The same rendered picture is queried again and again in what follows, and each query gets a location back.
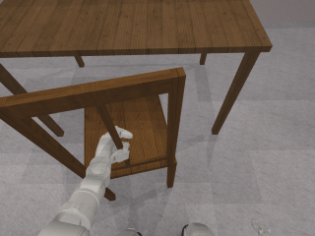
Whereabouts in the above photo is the robot right shin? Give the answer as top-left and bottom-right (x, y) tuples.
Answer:
(188, 220), (201, 226)

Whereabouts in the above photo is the left robot upper arm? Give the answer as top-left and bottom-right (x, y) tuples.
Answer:
(40, 220), (91, 236)

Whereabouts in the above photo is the table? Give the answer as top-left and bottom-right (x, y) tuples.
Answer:
(0, 0), (273, 137)

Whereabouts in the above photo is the right robot thigh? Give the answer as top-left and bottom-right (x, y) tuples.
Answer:
(183, 222), (216, 236)

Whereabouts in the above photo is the left robot hand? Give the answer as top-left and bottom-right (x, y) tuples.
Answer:
(94, 126), (133, 164)

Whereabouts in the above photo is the right robot hand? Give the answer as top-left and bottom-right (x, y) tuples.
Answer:
(251, 220), (275, 236)

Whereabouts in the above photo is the chair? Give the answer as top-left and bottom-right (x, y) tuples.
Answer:
(0, 67), (186, 202)

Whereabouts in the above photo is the left robot forearm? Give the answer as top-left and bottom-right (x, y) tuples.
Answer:
(37, 156), (111, 236)

